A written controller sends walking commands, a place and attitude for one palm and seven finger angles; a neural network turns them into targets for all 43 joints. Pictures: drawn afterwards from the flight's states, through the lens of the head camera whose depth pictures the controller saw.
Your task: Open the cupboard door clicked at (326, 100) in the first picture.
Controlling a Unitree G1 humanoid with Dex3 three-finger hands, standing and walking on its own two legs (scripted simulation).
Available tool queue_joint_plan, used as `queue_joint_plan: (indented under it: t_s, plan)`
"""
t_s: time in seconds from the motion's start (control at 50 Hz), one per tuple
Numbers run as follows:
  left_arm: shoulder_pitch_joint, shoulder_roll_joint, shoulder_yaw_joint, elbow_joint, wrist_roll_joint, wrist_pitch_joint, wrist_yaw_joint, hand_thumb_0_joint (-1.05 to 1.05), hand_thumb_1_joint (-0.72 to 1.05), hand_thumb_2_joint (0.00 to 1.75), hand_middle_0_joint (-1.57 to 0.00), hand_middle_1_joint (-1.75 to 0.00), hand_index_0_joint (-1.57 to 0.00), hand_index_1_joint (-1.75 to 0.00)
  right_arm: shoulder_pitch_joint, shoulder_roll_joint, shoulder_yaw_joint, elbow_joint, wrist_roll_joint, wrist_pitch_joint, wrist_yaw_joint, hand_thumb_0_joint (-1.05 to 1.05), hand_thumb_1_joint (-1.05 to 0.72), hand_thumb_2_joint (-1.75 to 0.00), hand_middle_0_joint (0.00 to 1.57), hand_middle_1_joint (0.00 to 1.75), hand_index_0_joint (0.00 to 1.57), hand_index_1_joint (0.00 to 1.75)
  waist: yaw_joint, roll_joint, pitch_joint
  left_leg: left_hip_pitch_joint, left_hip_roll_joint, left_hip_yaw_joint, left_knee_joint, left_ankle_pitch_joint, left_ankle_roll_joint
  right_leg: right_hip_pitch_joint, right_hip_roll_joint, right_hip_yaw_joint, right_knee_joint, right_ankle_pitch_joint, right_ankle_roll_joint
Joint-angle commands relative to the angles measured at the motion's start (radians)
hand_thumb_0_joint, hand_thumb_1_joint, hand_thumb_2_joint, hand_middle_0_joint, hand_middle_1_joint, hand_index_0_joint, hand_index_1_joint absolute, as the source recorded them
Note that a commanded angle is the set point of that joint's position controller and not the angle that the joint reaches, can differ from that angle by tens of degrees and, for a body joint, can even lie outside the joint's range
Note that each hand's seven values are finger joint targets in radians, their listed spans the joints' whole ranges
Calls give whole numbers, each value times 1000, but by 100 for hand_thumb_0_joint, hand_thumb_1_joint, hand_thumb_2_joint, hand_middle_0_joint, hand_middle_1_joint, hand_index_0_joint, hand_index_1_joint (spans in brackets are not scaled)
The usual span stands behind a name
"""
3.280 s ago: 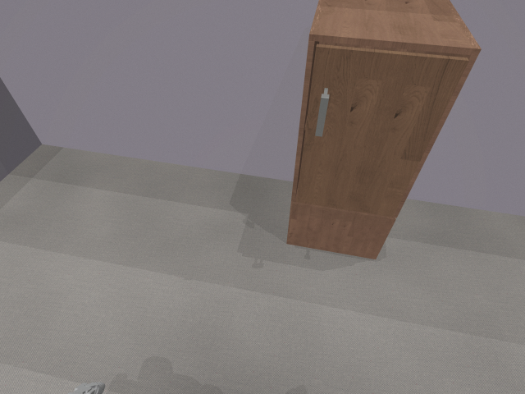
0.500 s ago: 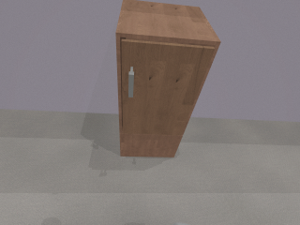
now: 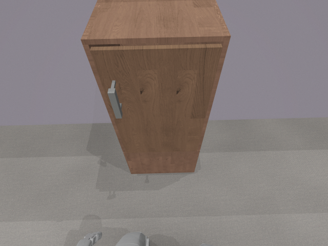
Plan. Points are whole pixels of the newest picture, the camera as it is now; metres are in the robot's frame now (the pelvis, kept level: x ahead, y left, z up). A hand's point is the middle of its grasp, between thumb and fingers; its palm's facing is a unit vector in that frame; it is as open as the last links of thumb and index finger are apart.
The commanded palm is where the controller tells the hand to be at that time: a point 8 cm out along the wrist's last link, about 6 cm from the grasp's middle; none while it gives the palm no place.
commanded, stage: come to a stop and stand still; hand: left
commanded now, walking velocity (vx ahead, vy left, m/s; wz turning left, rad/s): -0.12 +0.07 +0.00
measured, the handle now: (116, 99) +0.54 +0.19 -0.01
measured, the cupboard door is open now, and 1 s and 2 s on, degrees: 0 0 0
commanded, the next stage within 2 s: look again from close up in 1.58 s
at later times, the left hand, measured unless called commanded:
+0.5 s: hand out of the picture -0.04 +0.24 -0.17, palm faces +0.03 -0.99 -0.17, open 7.4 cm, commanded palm none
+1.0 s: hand out of the picture -0.04 +0.14 -0.17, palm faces +0.01 -0.99 -0.16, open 7.4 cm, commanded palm none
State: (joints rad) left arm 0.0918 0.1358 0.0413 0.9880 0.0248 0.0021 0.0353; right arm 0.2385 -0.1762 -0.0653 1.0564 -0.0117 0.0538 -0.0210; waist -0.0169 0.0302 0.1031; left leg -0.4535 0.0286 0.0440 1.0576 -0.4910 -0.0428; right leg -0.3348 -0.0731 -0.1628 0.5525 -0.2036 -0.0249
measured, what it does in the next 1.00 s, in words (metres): steps on the spot: left foot, then right foot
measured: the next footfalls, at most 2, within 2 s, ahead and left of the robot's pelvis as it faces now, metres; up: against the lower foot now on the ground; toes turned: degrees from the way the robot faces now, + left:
left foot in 0.18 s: +0.05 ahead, +0.13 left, +0.00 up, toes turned +2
right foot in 0.66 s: -0.02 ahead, -0.11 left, +0.00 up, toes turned -3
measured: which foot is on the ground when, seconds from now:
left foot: up 0.00-0.16, down 0.18-1.00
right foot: down 0.00-0.18, up 0.20-0.64, down 0.66-1.00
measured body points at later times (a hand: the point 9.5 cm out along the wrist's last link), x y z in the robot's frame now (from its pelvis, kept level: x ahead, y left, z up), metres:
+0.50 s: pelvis -0.02 +0.05 +0.02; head +0.00 +0.08 +0.47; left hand -0.04 +0.29 -0.15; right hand +0.04 -0.19 -0.12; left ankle +0.01 +0.13 -0.73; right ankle -0.07 -0.10 -0.68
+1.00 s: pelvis -0.04 -0.02 +0.01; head -0.04 -0.02 +0.46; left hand -0.04 +0.19 -0.15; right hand -0.11 -0.21 -0.16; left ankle +0.01 +0.13 -0.73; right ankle -0.07 -0.11 -0.73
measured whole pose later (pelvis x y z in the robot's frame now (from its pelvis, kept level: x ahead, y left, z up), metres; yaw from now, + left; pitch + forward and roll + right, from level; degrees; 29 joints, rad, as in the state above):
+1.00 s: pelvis -0.04 -0.02 +0.01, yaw -1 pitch -2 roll +0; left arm 0.30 0.12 0.00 1.14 0.00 0.01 0.03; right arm 0.37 -0.10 -0.01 1.19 -0.01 0.02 -0.02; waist -0.02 0.01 0.02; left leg -0.24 0.08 0.06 0.43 -0.16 -0.04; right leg -0.13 0.02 -0.06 0.44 -0.29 -0.04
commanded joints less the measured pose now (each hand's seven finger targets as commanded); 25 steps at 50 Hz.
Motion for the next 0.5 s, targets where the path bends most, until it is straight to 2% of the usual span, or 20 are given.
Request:
queue_joint_plan:
  t_s: [0.0,0.02,0.06,0.08,0.1,0.12,0.14,0.16,0.18,0.2,0.22,0.24,0.26,0.28,0.32,0.34,0.4,0.44,0.48]
  plan:
    - [81,216,56,-49,9,3,26,0,90,90,-20,-30,-20,-30,57,-41,-14,-70,-8,8,9,0,-90,-90,20,30,20,30,22,-179,-169,31,20,-50,-31,43,-6,97,-309,215,-167,582,-168]
    - [66,226,58,-63,11,4,25,0,90,90,-20,-30,-20,-30,51,-41,-14,-82,-6,6,12,0,-90,-90,20,30,20,30,14,-192,-167,50,26,-49,-72,43,-3,79,-313,211,-171,530,-165]
    - [55,231,59,-79,15,10,17,0,90,90,-20,-30,-20,-30,43,-44,-11,-95,-4,-5,13,0,-90,-90,20,30,20,30,13,-223,-168,96,20,-30,-178,48,4,70,-291,216,-172,416,-152]
    - [54,234,58,-82,15,13,13,0,90,90,-20,-30,-20,-30,54,-47,-11,-99,-2,-12,12,0,-90,-90,20,30,20,30,4,-218,-169,136,14,-13,-258,79,7,53,-277,216,-166,337,-138]
    - [55,229,56,-82,14,18,10,0,90,90,-20,-30,-20,-30,71,-44,-9,-96,-3,-18,11,0,-90,-90,20,30,20,30,-6,-196,-163,208,2,19,-361,151,9,13,-251,205,-144,241,-113]
    - [54,224,54,-82,8,24,6,0,90,90,-20,-30,-20,-30,109,-50,-6,-86,-5,-27,11,0,-90,-90,20,30,20,30,-27,-180,-167,293,-2,32,-507,254,14,-28,-211,185,-101,138,-77]
    - [75,185,43,-86,0,32,0,0,90,90,-20,-30,-20,-30,119,-94,-8,-86,-6,-39,12,0,-90,-90,20,30,20,30,-30,-39,-160,346,55,-41,-636,282,29,-82,-135,136,8,-15,-27]
    - [121,114,31,-99,-10,38,-5,0,90,90,-20,-30,-20,-30,75,-178,-20,-119,-17,-50,10,0,-90,-90,20,30,20,30,-8,262,-120,276,280,-323,-782,362,107,-179,2,60,167,-276,46]
    - [102,127,28,-97,-6,46,-3,0,90,90,-20,-30,-20,-30,-6,-213,-19,-151,-20,-46,3,0,-90,-90,20,30,20,30,-14,255,-81,105,355,-408,-868,261,184,-120,34,140,325,-359,52]
    - [114,133,32,-86,-1,48,-2,0,90,90,-20,-30,-20,-30,-58,-201,-16,-161,-21,-52,-8,0,-90,-90,20,30,20,30,12,243,-69,58,338,-397,-887,165,198,-106,32,203,413,-332,44]
    - [139,150,39,-57,5,45,-11,0,90,90,-20,-30,-20,-30,-97,-172,-2,-160,-21,-56,-15,0,-90,-90,20,30,20,30,29,165,-53,63,284,-342,-885,103,180,-113,38,231,459,-255,43]
    - [179,149,40,-29,5,40,-19,0,90,90,-20,-30,-20,-30,-122,-152,7,-155,-19,-61,-16,0,-90,-90,20,30,20,30,47,115,-54,106,248,-276,-872,106,165,-121,39,225,467,-205,48]
    - [208,143,35,-5,4,35,-24,0,90,90,-20,-30,-20,-30,-115,-142,12,-148,-16,-66,-18,0,-90,-90,20,30,20,30,44,86,-76,169,225,-231,-861,161,156,-128,38,219,452,-173,56]
    - [220,139,31,8,2,32,-26,0,90,90,-20,-30,-20,-30,-93,-137,12,-134,-12,-70,-20,0,-90,-90,20,30,20,30,34,85,-95,234,219,-205,-856,226,154,-133,38,213,429,-158,63]
    - [214,140,24,21,-1,28,-27,0,90,90,-20,-30,-20,-30,-38,-132,12,-103,-7,-75,-28,0,-90,-90,20,30,20,30,15,70,-116,337,238,-198,-836,404,164,-136,33,210,370,-163,75]
    - [210,134,23,22,-2,29,-27,0,90,90,-20,-30,-20,-30,-10,-136,9,-87,-7,-75,-32,0,-90,-90,20,30,20,30,3,81,-130,383,257,-202,-822,474,177,-134,29,205,337,-187,78]
    - [183,122,16,28,-2,33,-28,0,90,90,-20,-30,-20,-30,49,-144,-1,-45,-8,-69,-37,0,-90,-90,20,30,20,30,-24,71,-121,442,278,-207,-792,626,197,-114,25,183,253,-236,77]
    - [185,109,11,36,-5,38,-27,0,90,90,-20,-30,-20,-30,60,-159,-5,-26,-8,-63,-37,0,-90,-90,20,30,20,30,-30,83,-128,440,278,-203,-786,624,201,-76,26,169,211,-261,74]
    - [192,96,6,48,-6,41,-25,0,90,90,-20,-30,-20,-30,55,-161,-5,-13,-9,-59,-34,0,-90,-90,20,30,20,30,-27,114,-116,391,267,-201,-800,539,195,-30,28,158,171,-264,64]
